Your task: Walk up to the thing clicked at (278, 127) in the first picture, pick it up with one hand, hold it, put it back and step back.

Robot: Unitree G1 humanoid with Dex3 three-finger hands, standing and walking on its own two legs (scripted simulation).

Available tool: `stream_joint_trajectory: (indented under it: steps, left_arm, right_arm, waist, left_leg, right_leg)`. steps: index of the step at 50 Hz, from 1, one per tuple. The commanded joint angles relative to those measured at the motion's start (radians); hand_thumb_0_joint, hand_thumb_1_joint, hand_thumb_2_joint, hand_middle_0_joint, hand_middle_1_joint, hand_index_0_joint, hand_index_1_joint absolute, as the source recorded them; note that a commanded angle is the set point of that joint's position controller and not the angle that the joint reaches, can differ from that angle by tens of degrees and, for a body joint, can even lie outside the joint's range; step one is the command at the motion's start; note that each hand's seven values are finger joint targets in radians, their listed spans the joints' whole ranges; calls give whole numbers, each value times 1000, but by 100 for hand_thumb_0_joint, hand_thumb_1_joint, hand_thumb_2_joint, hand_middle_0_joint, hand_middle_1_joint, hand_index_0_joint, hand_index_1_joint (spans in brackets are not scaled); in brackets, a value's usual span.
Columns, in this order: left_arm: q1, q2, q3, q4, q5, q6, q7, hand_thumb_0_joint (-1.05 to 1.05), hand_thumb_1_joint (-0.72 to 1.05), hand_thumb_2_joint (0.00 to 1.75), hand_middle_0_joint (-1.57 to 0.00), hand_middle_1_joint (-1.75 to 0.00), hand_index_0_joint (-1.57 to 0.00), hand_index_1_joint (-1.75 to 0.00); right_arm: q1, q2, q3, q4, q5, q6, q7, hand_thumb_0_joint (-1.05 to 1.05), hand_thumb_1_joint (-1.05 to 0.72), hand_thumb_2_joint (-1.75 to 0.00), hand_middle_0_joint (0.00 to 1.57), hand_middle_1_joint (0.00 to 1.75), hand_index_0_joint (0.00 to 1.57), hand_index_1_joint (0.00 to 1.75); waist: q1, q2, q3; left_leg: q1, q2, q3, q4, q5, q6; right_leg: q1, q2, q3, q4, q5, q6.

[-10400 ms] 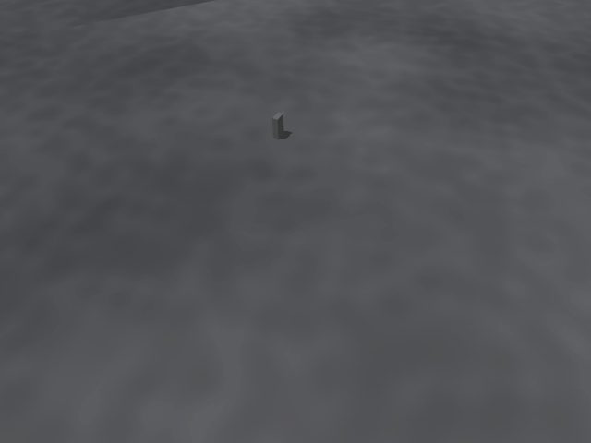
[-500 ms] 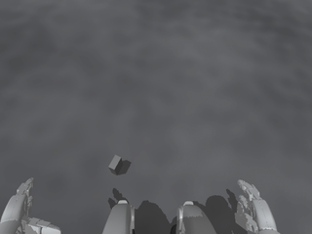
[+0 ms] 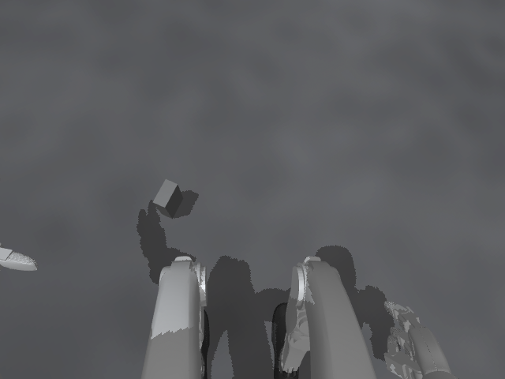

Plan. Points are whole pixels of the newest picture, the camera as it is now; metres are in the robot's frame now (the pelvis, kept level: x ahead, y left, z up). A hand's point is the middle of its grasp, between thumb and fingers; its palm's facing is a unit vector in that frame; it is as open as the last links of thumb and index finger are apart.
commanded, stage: go down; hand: left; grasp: from the side
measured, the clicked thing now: (169, 200) +0.48 +0.21 -0.44
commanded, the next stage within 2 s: approach in 1.36 s
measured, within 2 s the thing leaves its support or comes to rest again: neither
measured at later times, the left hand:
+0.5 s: hand (15, 198) +0.38 +0.39 -0.09, palm faces +0.14 -0.98 -0.12, open 17.2 cm
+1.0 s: hand (22, 192) +0.39 +0.39 -0.11, palm faces +0.13 -0.99 -0.08, open 17.3 cm
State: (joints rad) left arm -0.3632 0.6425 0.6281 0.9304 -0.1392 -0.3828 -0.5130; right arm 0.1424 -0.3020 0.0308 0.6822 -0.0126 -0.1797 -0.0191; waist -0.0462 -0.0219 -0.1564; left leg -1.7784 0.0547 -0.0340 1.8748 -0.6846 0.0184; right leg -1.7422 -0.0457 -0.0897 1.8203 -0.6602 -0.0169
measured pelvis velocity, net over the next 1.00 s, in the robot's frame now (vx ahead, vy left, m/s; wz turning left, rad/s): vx -0.03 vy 0.01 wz -0.05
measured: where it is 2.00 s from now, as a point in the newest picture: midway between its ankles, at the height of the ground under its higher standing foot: (240, 363)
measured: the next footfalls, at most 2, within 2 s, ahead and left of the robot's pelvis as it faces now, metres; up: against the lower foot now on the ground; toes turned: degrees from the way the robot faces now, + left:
none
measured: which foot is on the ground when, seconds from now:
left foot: down 0.00-1.00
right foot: down 0.00-1.00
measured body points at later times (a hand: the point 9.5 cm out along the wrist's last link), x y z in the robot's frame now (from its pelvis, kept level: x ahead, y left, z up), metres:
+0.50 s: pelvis -0.02 +0.01 -0.08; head +0.19 +0.07 +0.32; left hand +0.36 +0.44 -0.08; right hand +0.11 -0.27 -0.18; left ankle +0.06 +0.11 -0.47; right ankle +0.07 -0.12 -0.47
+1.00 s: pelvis -0.03 +0.01 -0.12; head +0.19 +0.07 +0.27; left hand +0.38 +0.44 -0.11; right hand +0.10 -0.28 -0.21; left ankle +0.06 +0.11 -0.47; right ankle +0.07 -0.12 -0.47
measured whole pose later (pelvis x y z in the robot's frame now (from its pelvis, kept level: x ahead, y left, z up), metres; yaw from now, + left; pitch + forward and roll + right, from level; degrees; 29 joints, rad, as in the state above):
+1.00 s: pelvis -0.03 +0.01 -0.12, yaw -3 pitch +32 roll -7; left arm -0.65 0.89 0.78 1.11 -0.17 -0.42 -0.70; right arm 0.12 -0.36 0.12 0.69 -0.04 -0.17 -0.02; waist -0.11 -0.03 -0.08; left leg -2.13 0.05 -0.08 2.25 -0.69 0.04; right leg -2.06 -0.06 -0.12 2.16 -0.66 -0.01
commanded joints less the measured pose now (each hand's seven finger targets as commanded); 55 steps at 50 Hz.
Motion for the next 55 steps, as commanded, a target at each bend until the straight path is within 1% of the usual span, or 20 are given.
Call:
stream_joint_trajectory:
  steps: [1,4,7,8,9,12,17,20,22,25,26,27,29,30,32,45,49,50,52,55]
  left_arm:
    - [-249,426,101,-145,-25,-93,-37,0,-46,15,-4,-12,-4,-12]
    - [-236,441,110,-77,-22,-83,-56,0,-48,13,-4,-10,-4,-11]
    - [-271,472,128,-79,-30,-82,-63,0,-48,12,-5,-10,-4,-10]
    - [-277,505,160,-92,-32,-84,-64,0,-50,11,-4,-9,-4,-9]
    - [-239,484,151,-25,-35,-76,-65,0,-48,11,-4,-9,-4,-9]
    - [-276,509,161,-45,-36,-82,-72,0,-47,12,-5,-9,-4,-10]
    - [-361,526,159,-68,-47,-96,-93,0,-49,12,-4,-8,-3,-9]
    - [-394,531,145,-48,-43,-99,-108,0,-50,13,-3,-9,-2,-9]
    - [-406,549,159,-41,-39,-98,-115,0,-49,13,-3,-8,-2,-9]
    - [-418,571,171,-38,-48,-96,-129,0,-51,12,-4,-9,-3,-9]
    - [-417,570,171,-33,-53,-95,-132,0,-51,12,-3,-8,-3,-9]
    - [-430,607,192,-57,-54,-96,-132,0,-52,12,-4,-8,-3,-9]
    - [-431,613,198,-43,-52,-96,-138,0,-52,13,-4,-8,-2,-9]
    - [-397,587,190,1,-53,-90,-144,0,-51,13,-3,-9,-3,-9]
    - [-424,624,205,-24,-57,-92,-144,0,-50,13,-4,-8,-3,-9]
    - [-491,642,207,-19,-72,-100,-183,0,-53,12,-4,-9,-3,-10]
    - [-482,680,222,-8,-70,-95,-186,0,-54,12,-4,-9,-3,-10]
    - [-488,682,225,-3,-72,-96,-186,0,-53,12,-4,-8,-3,-9]
    - [-464,689,233,4,-75,-93,-187,0,-53,12,-4,-8,-3,-9]
    - [-455,687,229,14,-73,-90,-190,0,-54,12,-5,-8,-3,-9]
  right_arm:
    - [102,-226,-68,-73,-3,-38,-24,0,-88,-90,20,30,20,30]
    - [111,-239,-58,-65,-7,-28,-26,0,-89,-90,20,30,20,30]
    - [96,-241,-50,-72,-2,-25,-24,0,-90,-90,20,30,20,30]
    - [103,-242,-46,-66,-4,-24,-26,0,-90,-90,20,30,20,30]
    - [101,-244,-42,-69,-4,-23,-24,0,-90,-90,20,30,20,30]
    - [94,-250,-41,-69,-3,-22,-24,0,-90,-90,20,30,20,30]
    - [106,-258,-39,-62,-8,-25,-23,0,-91,-90,20,30,20,30]
    - [110,-265,-39,-55,-12,-25,-24,0,-91,-90,20,30,20,30]
    - [115,-272,-34,-46,-14,-28,-24,0,-91,-90,20,30,20,30]
    - [130,-278,-30,-41,-17,-24,-26,0,-91,-90,20,30,20,30]
    - [120,-274,-24,-40,-18,-25,-25,0,-91,-90,20,30,20,30]
    - [121,-276,-24,-44,-17,-25,-24,0,-91,-91,20,30,20,30]
    - [126,-276,-19,-37,-20,-21,-25,0,-91,-91,20,30,20,30]
    - [123,-280,-20,-37,-22,-21,-25,0,-91,-91,20,30,20,30]
    - [116,-280,-16,-39,-20,-21,-24,0,-91,-91,20,30,20,30]
    - [119,-304,-2,-39,-29,-19,-23,0,-91,-91,20,30,20,30]
    - [120,-303,7,-40,-33,-15,-23,0,-91,-91,20,30,20,30]
    - [120,-304,9,-42,-33,-13,-23,0,-91,-91,20,30,20,30]
    - [113,-306,13,-45,-32,-12,-21,0,-91,-91,20,30,20,30]
    - [107,-312,15,-51,-33,-8,-21,0,-91,-91,20,30,20,30]
  waist:
    - [22,237,-586]
    - [21,257,-585]
    - [28,232,-555]
    - [34,256,-577]
    - [24,216,-549]
    - [20,219,-527]
    - [-2,223,-568]
    - [-13,244,-549]
    - [-6,284,-557]
    - [-13,271,-578]
    - [-6,254,-579]
    - [2,252,-599]
    - [-1,278,-589]
    - [-6,255,-573]
    - [2,247,-566]
    - [-35,283,-560]
    - [-25,279,-568]
    - [-33,262,-551]
    - [-21,267,-541]
    - [-25,276,-532]
  left_leg:
    - [430,-22,-56,-226,183,-2]
    - [428,-17,-70,-214,189,-6]
    - [346,-17,-74,-206,108,-2]
    - [354,-18,-71,-186,137,-3]
    - [316,-19,-73,-180,133,-1]
    - [287,-18,-75,-157,133,1]
    - [271,-19,-62,-91,164,4]
    - [245,-18,-70,-86,107,2]
    - [287,-11,-92,-90,118,-7]
    - [260,-18,-77,-56,154,-4]
    - [241,-21,-69,-39,157,-1]
    - [246,-22,-61,-28,160,2]
    - [235,-21,-63,-22,169,-2]
    - [225,-22,-64,-13,169,0]
    - [187,-23,-57,-2,150,3]
    - [190,-20,-74,53,169,-1]
    - [158,-24,-58,71,155,3]
    - [128,-25,-56,75,138,6]
    - [115,-25,-54,75,135,7]
    - [132,-20,-63,78,140,4]
  right_leg:
    - [170,44,49,-147,136,-30]
    - [130,43,31,-104,144,-32]
    - [108,45,22,-82,96,-31]
    - [114,43,22,-67,117,-31]
    - [119,44,17,-59,113,-29]
    - [72,43,13,-32,111,-31]
    - [53,40,16,-1,136,-31]
    - [20,39,9,22,99,-31]
    - [-30,38,-1,56,110,-33]
    - [-6,34,0,62,132,-31]
    - [1,36,3,64,132,-31]
    - [0,37,6,61,128,-31]
    - [-9,37,3,83,135,-32]
    - [-11,36,-1,84,136,-31]
    - [-13,37,1,91,123,-31]
    - [-76,37,-18,143,136,-31]
    - [-49,39,-13,142,126,-28]
    - [-44,40,-16,140,114,-26]
    - [-43,41,-17,145,111,-27]
    - [-73,43,-23,158,112,-29]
